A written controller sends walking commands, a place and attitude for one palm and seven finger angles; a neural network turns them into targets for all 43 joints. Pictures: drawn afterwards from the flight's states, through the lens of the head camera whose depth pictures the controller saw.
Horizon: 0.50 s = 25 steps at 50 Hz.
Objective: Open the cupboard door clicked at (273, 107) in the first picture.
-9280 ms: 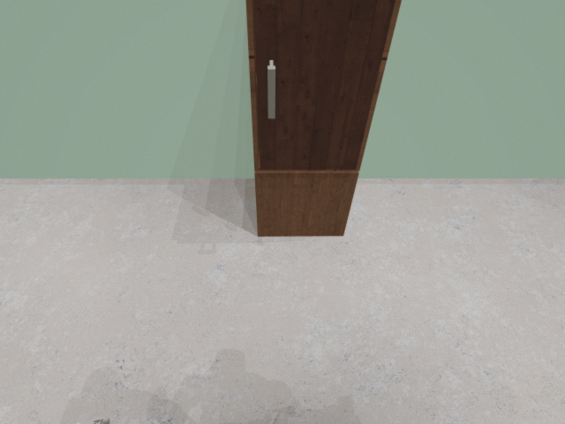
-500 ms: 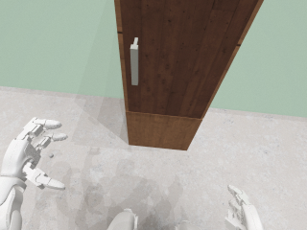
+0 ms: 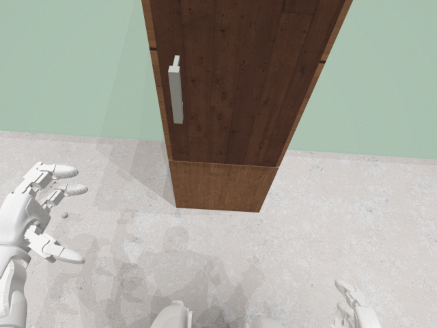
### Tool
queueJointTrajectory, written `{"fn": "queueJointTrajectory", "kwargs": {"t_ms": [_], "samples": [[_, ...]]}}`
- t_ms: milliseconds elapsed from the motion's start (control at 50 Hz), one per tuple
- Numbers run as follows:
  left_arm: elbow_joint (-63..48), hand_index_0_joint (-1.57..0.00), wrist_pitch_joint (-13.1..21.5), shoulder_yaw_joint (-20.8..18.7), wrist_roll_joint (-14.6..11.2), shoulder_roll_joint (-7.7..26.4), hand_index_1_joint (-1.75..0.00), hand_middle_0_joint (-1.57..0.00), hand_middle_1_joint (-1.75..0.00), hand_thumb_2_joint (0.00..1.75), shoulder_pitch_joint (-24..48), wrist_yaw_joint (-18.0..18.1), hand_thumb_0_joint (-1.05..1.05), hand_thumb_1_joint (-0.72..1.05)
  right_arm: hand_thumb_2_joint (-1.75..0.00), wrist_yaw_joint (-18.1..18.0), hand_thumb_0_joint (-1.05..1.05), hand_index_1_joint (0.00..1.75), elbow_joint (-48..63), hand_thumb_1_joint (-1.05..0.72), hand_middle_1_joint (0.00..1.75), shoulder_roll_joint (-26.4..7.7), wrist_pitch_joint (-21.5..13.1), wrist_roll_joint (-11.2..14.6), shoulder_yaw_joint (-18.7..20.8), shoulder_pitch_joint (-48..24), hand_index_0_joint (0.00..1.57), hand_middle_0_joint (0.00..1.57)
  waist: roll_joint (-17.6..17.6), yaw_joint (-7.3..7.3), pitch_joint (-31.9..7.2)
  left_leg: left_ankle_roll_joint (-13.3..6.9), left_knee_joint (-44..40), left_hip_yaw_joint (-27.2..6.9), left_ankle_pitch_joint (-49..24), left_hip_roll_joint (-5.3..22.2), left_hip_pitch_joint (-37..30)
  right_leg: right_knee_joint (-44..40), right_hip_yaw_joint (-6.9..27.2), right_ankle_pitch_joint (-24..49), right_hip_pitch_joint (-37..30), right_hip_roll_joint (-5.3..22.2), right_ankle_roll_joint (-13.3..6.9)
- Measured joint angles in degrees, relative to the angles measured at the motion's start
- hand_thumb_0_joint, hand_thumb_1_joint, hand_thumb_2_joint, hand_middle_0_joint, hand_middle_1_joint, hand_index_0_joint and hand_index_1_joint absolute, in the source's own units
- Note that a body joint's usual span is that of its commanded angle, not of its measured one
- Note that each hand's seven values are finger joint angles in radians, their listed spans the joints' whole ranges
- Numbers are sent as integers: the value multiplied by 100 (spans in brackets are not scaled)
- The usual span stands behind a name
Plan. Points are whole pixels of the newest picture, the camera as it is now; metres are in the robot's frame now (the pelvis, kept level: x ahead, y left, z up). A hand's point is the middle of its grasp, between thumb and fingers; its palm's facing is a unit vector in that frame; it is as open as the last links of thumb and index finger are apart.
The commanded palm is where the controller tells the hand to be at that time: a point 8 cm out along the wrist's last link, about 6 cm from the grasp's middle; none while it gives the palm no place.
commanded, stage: raise the hand with hooked fingers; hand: left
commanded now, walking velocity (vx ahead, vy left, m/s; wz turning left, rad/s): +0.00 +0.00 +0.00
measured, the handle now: (177, 91) +0.61 +0.13 +0.05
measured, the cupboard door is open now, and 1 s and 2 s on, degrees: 0 0 0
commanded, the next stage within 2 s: move the hooked fingers beside the handle in 0.16 s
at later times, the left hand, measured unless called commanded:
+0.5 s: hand (78, 199) +0.32 +0.26 +0.05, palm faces +0.00 -1.00 -0.02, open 14.0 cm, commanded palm +0.30 +0.30 +0.05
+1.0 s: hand (113, 157) +0.41 +0.23 +0.04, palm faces -0.01 -1.00 -0.02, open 14.0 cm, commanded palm +0.40 +0.28 +0.05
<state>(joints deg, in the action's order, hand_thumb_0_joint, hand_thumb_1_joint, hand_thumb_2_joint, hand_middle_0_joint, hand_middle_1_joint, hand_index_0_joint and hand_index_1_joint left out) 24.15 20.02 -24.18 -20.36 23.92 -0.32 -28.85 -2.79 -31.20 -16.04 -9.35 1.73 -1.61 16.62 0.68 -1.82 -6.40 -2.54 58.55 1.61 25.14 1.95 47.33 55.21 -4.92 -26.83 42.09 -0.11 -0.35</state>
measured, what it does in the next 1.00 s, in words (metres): stands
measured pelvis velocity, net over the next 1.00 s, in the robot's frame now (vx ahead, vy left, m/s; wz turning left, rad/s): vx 0.00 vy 0.00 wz -0.02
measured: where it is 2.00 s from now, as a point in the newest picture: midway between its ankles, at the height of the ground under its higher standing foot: outside the picture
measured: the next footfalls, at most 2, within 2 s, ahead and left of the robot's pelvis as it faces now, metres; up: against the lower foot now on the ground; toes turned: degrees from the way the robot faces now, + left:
none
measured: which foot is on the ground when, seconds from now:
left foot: down 0.00-1.00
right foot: down 0.00-1.00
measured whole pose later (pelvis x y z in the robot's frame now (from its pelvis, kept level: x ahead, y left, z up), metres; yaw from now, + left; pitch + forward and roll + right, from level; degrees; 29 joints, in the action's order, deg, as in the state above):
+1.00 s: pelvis +0.00 +0.00 -0.01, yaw -1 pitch +18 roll -3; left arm 46.8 21.4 -21.8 -12.5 25.1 27.1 -21.9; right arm -2.4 -35.4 -15.5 -2.9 1.2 -1.4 18.9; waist 0.4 -4.9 -6.6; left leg -2.4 60.3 2.3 25.6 2.4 52.5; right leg 57.5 -4.0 -27.3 47.9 -0.5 -0.5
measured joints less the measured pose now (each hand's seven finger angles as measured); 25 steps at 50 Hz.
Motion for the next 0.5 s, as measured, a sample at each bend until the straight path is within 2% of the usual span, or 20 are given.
{"fn": "queueJointTrajectory", "kwargs": {"t_ms": [320, 400, 500], "samples": [[194, -30, 12, 10, -38, -13, -120, -30, -120, 30, 112, -105, -1, -50, -89, -45, 1, 30, -19, -90, 31, 44, -5, 17, -71, -140, 20, 20, 35, 70, -35, 68, 44, -66, 7, 17, 23, 79, -58, -50, 22, -22, -68], [577, -30, 16, -4, 27, 43, -120, -30, -120, 30, 513, -119, -1, -50, -89, -100, 1, 30, -81, -90, 31, 13, -16, 15, -87, -172, 20, 20, 12, 91, -28, 80, 143, -105, 25, 17, 134, 175, -95, -84, 117, -22, -82], [877, -30, -9, 92, 167, 90, -120, -30, -120, 30, 1097, -76, -1, -50, -89, -132, 1, 30, -188, -90, 31, -1, -7, 17, -72, -210, 20, 20, -2, 51, 19, 87, 239, -139, 40, 20, 264, 257, -126, -101, 229, -25, -95]]}}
